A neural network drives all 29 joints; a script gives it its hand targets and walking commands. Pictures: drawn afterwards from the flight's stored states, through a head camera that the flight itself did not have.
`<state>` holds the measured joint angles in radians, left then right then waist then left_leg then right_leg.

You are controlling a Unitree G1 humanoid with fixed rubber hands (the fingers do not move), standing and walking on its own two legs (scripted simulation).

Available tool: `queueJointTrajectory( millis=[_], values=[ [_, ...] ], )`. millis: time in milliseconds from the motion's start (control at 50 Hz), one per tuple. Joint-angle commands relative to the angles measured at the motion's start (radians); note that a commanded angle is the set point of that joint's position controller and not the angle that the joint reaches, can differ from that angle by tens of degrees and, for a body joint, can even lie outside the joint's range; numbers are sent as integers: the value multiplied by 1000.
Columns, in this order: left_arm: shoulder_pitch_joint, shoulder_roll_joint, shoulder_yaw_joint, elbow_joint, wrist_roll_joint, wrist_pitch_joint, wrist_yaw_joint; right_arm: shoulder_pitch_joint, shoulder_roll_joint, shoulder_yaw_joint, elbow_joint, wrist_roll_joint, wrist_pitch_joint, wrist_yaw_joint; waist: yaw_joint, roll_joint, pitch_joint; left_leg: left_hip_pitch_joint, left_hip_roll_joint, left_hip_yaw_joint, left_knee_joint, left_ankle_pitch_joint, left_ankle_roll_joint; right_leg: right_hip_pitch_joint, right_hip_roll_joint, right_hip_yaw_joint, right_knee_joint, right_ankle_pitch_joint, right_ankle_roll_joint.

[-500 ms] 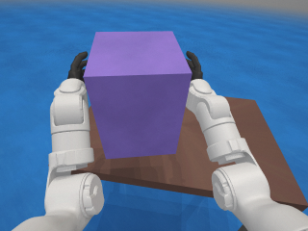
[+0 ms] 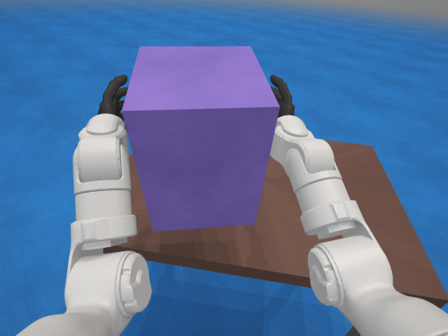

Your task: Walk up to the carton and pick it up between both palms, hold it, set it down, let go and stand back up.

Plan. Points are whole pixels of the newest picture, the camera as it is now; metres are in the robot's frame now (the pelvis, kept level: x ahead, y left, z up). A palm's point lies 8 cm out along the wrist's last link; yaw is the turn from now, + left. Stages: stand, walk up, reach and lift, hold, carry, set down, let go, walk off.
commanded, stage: hold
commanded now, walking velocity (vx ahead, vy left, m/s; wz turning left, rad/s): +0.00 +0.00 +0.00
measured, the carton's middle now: (200, 140) +0.37 +0.01 +0.22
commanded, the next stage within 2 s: none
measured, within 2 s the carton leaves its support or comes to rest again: neither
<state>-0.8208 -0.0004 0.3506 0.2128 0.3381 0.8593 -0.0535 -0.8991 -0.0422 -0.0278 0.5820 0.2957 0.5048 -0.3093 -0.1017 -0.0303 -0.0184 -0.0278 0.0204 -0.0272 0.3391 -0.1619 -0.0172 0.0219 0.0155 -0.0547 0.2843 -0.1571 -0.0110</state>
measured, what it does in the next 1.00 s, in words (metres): stands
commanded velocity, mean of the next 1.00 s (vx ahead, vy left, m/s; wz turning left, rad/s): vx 0.00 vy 0.00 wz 0.00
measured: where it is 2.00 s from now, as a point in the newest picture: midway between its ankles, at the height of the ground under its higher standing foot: outside the picture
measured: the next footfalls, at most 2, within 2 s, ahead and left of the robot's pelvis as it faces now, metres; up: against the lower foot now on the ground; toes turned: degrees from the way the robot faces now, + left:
none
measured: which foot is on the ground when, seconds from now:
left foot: down 0.00-1.00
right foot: down 0.00-1.00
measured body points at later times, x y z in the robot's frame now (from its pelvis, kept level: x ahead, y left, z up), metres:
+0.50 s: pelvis +0.00 +0.00 +0.00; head -0.07 +0.02 +0.44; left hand +0.38 +0.14 +0.26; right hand +0.38 -0.14 +0.26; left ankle +0.03 +0.13 -0.75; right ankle +0.01 -0.11 -0.75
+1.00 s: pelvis +0.00 +0.00 +0.00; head -0.07 +0.02 +0.44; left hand +0.39 +0.14 +0.26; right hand +0.38 -0.14 +0.26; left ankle +0.03 +0.13 -0.75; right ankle +0.01 -0.11 -0.75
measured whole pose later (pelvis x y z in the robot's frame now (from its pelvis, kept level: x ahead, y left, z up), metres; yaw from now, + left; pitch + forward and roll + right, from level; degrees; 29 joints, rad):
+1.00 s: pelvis +0.00 +0.00 +0.00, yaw +0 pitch -9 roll -1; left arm -0.82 0.00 0.36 0.22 0.34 0.85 -0.06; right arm -0.90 -0.03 -0.04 0.58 0.29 0.51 -0.31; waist -0.11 -0.03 -0.02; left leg -0.03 0.02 -0.03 0.34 -0.16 -0.02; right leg 0.02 0.01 -0.05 0.29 -0.16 -0.01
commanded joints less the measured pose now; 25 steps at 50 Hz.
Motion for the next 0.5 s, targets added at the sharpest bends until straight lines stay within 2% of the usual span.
queueJointTrajectory(
  millis=[0,20,40,60,80,120,140,160,180,200,220,260,280,300,320,340,360,380,400,420,440,460,480],
  values=[
    [-691,-573,-431,-32,-156,-62,-142,-804,594,328,-296,122,-30,98,-20,60,-327,55,-72,52,-27,142,-16,102,49,-8,-21,133,71],
    [-702,-575,-432,-66,-157,-71,-139,-800,610,332,-290,119,-32,102,-5,48,-328,49,-64,48,-33,147,-15,81,57,-11,-19,132,66],
    [-703,-581,-467,-106,-175,-76,-138,-787,625,351,-327,134,-40,103,-24,60,-401,64,-65,48,-9,214,-19,109,57,-9,-1,194,65],
    [-707,-565,-449,-106,-166,-79,-140,-780,637,360,-317,143,-35,100,-7,35,-390,64,-73,54,-7,212,-8,120,54,-3,-1,216,70],
    [-693,-566,-458,-104,-162,-74,-137,-772,623,370,-321,146,-33,97,-13,53,-367,76,-67,48,-8,252,-16,114,60,-6,1,243,67],
    [-684,-556,-430,-97,-139,-67,-139,-782,606,360,-302,141,-26,105,6,62,-355,62,-64,54,-10,223,-19,132,60,-9,-8,180,69],
    [-712,-558,-440,-96,-144,-65,-138,-789,607,353,-284,133,-25,109,-5,78,-333,53,-66,53,-24,179,-26,103,53,-13,-16,152,67],
    [-705,-561,-437,-86,-151,-64,-138,-792,605,356,-290,130,-29,111,3,58,-334,52,-64,57,-27,171,-22,103,58,-15,-15,138,65],
    [-718,-589,-482,-163,-170,-69,-131,-782,618,363,-326,145,-37,112,-11,85,-392,68,-63,45,-14,226,-31,111,63,-11,-4,186,64],
    [-720,-563,-444,-78,-148,-62,-133,-796,601,347,-291,131,-28,111,-5,73,-320,76,-58,56,-20,188,-20,83,57,-10,-19,150,60],
    [-708,-563,-453,-77,-159,-64,-135,-785,604,344,-296,131,-29,110,-10,64,-349,70,-65,52,-23,168,-17,83,55,-5,-17,143,65],
    [-704,-572,-453,-89,-150,-63,-136,-785,623,349,-310,136,-30,109,-3,59,-334,50,-67,51,-26,163,-9,104,52,-3,-13,162,64],
    [-702,-574,-456,-94,-155,-64,-136,-789,626,358,-310,130,-30,105,-11,52,-365,67,-67,52,-21,186,-12,112,55,-5,-6,189,71],
    [-690,-583,-454,-96,-167,-65,-134,-807,617,361,-343,132,-34,103,-1,43,-372,64,-63,48,-15,205,-17,118,56,-4,-2,197,68],
    [-684,-565,-441,-91,-153,-65,-134,-774,623,371,-309,137,-24,101,4,38,-344,66,-71,52,-18,215,-11,119,54,-4,-8,220,75],
    [-683,-566,-443,-103,-145,-65,-138,-771,625,373,-320,141,-27,98,-6,37,-351,70,-69,50,-16,228,-14,124,60,-2,-7,229,74],
    [-664,-563,-424,-67,-136,-56,-143,-776,598,356,-318,128,-24,98,0,43,-311,53,-64,47,-25,212,-15,115,62,-11,-12,196,72],
    [-661,-563,-432,-75,-136,-53,-149,-754,597,355,-290,118,-22,94,-15,49,-315,60,-67,45,-25,189,-21,115,54,-4,-15,181,74],
    [-654,-560,-425,-75,-135,-53,-151,-744,591,346,-283,119,-22,97,-6,45,-327,71,-67,55,-23,179,-18,117,55,-10,-14,171,73],
    [-667,-570,-437,-92,-149,-52,-154,-771,593,347,-316,120,-29,98,-10,53,-343,62,-64,52,-21,191,-21,125,56,-7,-13,170,69],
    [-662,-570,-435,-85,-143,-52,-154,-787,612,366,-330,128,-32,96,10,36,-338,51,-68,65,-17,214,-13,133,56,-8,-10,189,74],
    [-709,-565,-439,-116,-144,-58,-151,-795,620,352,-325,124,-30,100,5,38,-349,53,-66,59,-24,202,-16,123,63,-18,-7,175,75],
    [-723,-564,-450,-115,-154,-63,-146,-801,616,337,-320,129,-31,105,-6,73,-355,52,-66,58,-32,170,-19,105,62,-14,-11,133,69]
  ],
)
